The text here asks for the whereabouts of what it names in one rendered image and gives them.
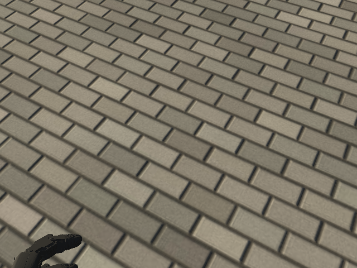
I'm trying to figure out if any robot left hand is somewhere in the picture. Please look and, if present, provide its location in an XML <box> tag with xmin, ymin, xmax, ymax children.
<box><xmin>11</xmin><ymin>234</ymin><xmax>82</xmax><ymax>268</ymax></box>

